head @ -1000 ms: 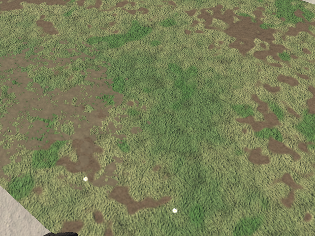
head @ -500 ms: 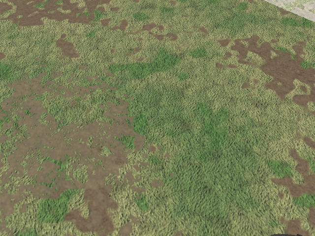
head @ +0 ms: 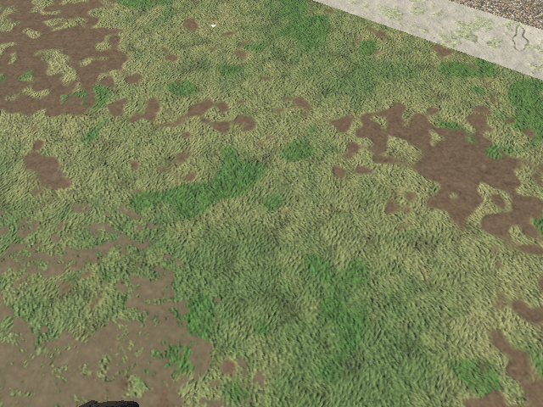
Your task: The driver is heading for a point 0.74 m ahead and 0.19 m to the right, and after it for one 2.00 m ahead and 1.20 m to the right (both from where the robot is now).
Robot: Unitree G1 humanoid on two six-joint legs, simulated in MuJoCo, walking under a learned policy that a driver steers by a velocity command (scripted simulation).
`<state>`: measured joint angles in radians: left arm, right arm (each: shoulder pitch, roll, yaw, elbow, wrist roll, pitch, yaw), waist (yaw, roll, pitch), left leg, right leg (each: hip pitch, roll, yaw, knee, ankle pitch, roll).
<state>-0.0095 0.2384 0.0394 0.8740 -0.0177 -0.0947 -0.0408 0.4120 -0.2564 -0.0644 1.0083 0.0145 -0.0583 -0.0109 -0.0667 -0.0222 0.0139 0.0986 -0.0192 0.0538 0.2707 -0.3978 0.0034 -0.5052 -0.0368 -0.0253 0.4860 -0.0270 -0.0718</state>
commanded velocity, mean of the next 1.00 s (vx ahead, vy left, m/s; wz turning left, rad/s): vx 0.50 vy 0.00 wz -0.20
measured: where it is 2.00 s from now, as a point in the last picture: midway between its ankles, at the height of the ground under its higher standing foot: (303, 282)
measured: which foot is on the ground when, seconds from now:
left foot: down 0.00-0.02, up 0.04-0.54, down 0.56-1.00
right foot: up 0.00-0.00, down 0.02-0.56, up 0.58-1.00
